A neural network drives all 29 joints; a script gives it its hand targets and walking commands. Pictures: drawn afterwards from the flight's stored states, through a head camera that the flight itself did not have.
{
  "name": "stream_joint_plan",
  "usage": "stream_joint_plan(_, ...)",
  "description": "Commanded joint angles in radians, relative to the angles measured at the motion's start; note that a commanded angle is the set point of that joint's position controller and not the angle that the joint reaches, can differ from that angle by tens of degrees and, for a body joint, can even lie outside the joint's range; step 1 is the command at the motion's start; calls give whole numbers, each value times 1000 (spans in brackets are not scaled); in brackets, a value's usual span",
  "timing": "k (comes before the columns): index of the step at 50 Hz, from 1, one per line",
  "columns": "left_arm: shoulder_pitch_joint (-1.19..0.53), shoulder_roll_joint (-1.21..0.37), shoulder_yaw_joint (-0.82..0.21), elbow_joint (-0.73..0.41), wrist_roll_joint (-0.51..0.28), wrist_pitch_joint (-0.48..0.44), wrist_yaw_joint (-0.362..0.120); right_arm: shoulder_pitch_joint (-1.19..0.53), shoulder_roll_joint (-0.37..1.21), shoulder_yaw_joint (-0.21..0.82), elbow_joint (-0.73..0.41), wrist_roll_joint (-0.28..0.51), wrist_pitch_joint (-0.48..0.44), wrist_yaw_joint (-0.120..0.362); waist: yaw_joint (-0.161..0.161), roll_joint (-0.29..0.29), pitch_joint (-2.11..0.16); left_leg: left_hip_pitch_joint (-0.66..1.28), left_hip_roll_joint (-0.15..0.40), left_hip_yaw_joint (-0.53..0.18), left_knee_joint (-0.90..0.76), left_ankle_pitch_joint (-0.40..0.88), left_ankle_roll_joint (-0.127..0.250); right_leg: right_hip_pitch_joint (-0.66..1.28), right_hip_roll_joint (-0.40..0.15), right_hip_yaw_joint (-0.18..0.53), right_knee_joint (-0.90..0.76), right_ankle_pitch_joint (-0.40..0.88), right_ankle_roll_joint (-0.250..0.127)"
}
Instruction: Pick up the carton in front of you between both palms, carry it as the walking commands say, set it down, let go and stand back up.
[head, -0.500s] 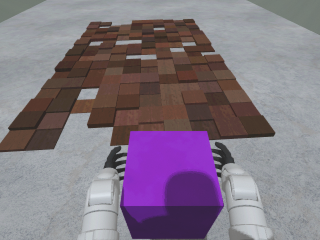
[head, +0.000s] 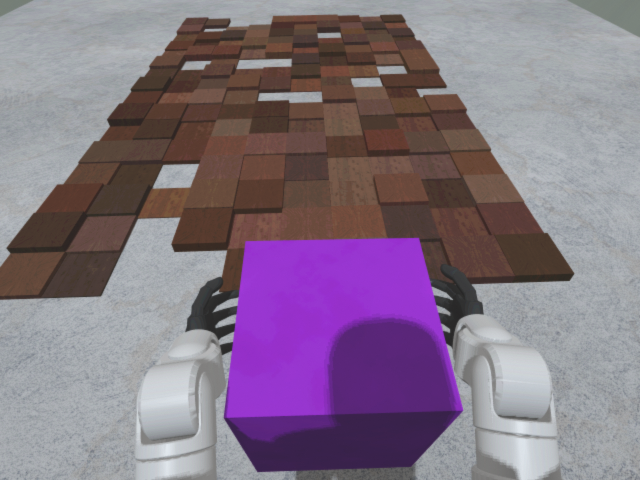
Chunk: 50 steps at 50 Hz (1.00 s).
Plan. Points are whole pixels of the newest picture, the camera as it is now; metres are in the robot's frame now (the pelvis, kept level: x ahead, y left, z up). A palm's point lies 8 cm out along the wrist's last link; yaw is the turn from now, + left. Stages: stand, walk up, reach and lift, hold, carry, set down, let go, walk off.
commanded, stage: carry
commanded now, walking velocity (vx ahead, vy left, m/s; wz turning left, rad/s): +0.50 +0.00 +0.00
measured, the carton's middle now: (333, 361) +0.28 +0.01 +0.02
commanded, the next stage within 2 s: none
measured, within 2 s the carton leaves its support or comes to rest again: neither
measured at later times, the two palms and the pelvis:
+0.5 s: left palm (270, 196) +0.54 +0.11 +0.09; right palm (449, 186) +0.56 -0.19 +0.09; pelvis +0.27 -0.06 +0.01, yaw +2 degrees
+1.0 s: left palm (274, 69) +0.94 +0.13 +0.14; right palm (406, 67) +0.92 -0.17 +0.15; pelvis +0.59 +0.00 +0.01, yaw -1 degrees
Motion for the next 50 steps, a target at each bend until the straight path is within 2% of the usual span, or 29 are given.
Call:
stream_joint_plan(1,-502,-849,-749,-113,-423,51,-276,-329,850,707,-72,330,57,212,-43,312,-177,610,453,-668,-194,-21,221,-599,37,-63,366,-152,-27)
stream_joint_plan(2,-517,-866,-739,-122,-430,59,-284,-346,881,706,-101,338,68,210,-45,219,-137,583,468,-641,-189,73,240,-655,-1,-21,438,-171,-41)
stream_joint_plan(3,-511,-869,-738,-124,-440,67,-290,-353,897,707,-128,349,77,209,-45,151,-133,567,439,-577,-186,158,220,-658,-16,-15,452,-153,-47)
stream_joint_plan(4,-529,-880,-743,-133,-456,71,-291,-400,898,715,-163,364,82,208,-44,103,-143,548,417,-506,-213,106,192,-648,-29,-13,404,-106,-45)
stream_joint_plan(5,-539,-886,-743,-139,-463,73,-289,-436,898,725,-187,381,89,209,-42,101,-137,511,380,-424,-238,100,160,-603,-35,-28,333,-42,-37)
stream_joint_plan(7,-520,-882,-735,-143,-452,78,-274,-453,884,739,-204,408,104,216,-37,147,-133,445,305,-278,-244,145,115,-491,-7,-80,200,78,-19)
stream_joint_plan(11,-471,-850,-707,-138,-408,96,-245,-417,846,734,-182,428,130,232,-33,213,-103,324,247,-119,-212,218,69,-273,47,-171,-4,232,-13)
stream_joint_plan(13,-458,-842,-693,-130,-394,105,-240,-416,832,730,-173,428,140,236,-17,192,-115,230,223,-49,-99,269,36,-59,83,-228,-92,320,-27)
stream_joint_plan(14,-454,-836,-685,-121,-389,109,-241,-414,824,730,-173,426,145,238,-12,156,-149,162,192,2,26,326,15,97,105,-262,-105,281,-40)
stream_joint_plan(15,-445,-831,-678,-108,-384,112,-242,-422,807,725,-171,425,150,239,5,107,-209,54,164,38,198,259,-14,283,46,-194,-95,216,-45)
stream_joint_plan(16,-433,-814,-667,-91,-372,114,-242,-444,795,729,-180,427,158,242,24,-109,-248,-117,85,51,487,19,-67,380,-209,230,-258,-18,-114)
stream_joint_plan(17,-447,-821,-659,-70,-365,112,-243,-486,812,734,-184,435,167,244,23,-257,-240,-352,-10,-39,692,-284,-68,472,-375,573,-375,-1,-241)
stream_joint_plan(18,-470,-850,-667,-91,-377,112,-245,-488,832,734,-171,434,165,247,13,-178,-228,-403,63,-141,808,-290,-31,447,-390,542,-361,88,-259)
stream_joint_plan(20,-515,-920,-692,-125,-399,97,-251,-499,889,734,-170,436,145,252,6,-16,-212,-402,135,-166,787,-189,-2,348,-320,362,-340,243,-213)
stream_joint_plan(21,-538,-947,-707,-146,-411,88,-256,-491,906,738,-177,429,134,251,1,11,-207,-373,154,-172,717,-127,-6,307,-293,279,-355,299,-181)
stream_joint_plan(22,-546,-961,-716,-157,-420,81,-259,-482,931,744,-176,421,124,246,1,-8,-217,-335,145,-153,664,-96,-11,292,-268,202,-364,345,-158)
stream_joint_plan(24,-525,-962,-733,-182,-440,74,-269,-428,952,743,-176,398,104,234,2,-51,-220,-315,121,-115,565,-72,-20,305,-233,113,-368,407,-144)
stream_joint_plan(29,-494,-890,-740,-201,-459,78,-290,-375,909,741,-192,352,91,202,5,-93,-148,-369,82,-37,307,42,-34,366,-180,-10,-364,551,-143)
stream_joint_plan(34,-559,-788,-712,-264,-455,108,-272,-489,816,740,-291,388,130,196,12,-118,-56,-281,47,29,114,148,-4,346,-159,-89,-341,654,-131)
stream_joint_plan(36,-607,-731,-700,-269,-449,129,-256,-552,757,728,-305,407,155,195,8,-128,-60,-182,34,47,78,159,21,341,-158,-121,-270,764,-113)
stream_joint_plan(37,-637,-699,-694,-264,-447,141,-248,-578,725,717,-296,410,168,194,-3,-124,-95,-76,3,74,59,141,28,326,-144,-155,-171,838,-99)
stream_joint_plan(38,-674,-666,-690,-260,-444,153,-241,-595,693,702,-273,409,180,194,-26,-87,-150,91,-45,119,21,104,31,274,-104,-205,-8,848,-79)
stream_joint_plan(39,-718,-635,-681,-247,-438,165,-234,-629,660,684,-249,410,192,194,-58,-20,-220,306,10,46,33,38,33,132,-73,-202,185,662,-61)
stream_joint_plan(40,-778,-637,-680,-236,-444,185,-226,-669,615,658,-218,403,203,193,-71,198,-310,512,294,-409,-38,-137,141,-125,14,-183,486,358,-20)
stream_joint_plan(41,-815,-639,-670,-210,-450,197,-222,-698,624,651,-183,415,213,193,-65,361,-311,607,409,-742,-181,-115,246,-395,135,-78,693,-79,-18)
stream_joint_plan(42,-864,-657,-657,-176,-456,202,-216,-750,637,651,-190,439,223,193,-54,287,-287,582,411,-667,-163,-19,241,-465,66,27,814,-83,-50)
stream_joint_plan(44,-937,-706,-642,-141,-469,205,-211,-851,702,655,-178,476,229,196,-56,109,-267,467,346,-456,-115,185,178,-473,-9,50,753,21,-83)
stream_joint_plan(46,-1014,-745,-631,-88,-467,201,-204,-961,750,661,-147,501,225,201,-53,112,-281,392,310,-331,-130,222,141,-419,-28,34,653,93,-74)
stream_joint_plan(50,-1130,-781,-613,13,-452,189,-184,-1092,780,646,-56,530,222,206,-59,149,-274,402,279,-233,-145,280,162,-476,-4,-23,501,142,-51)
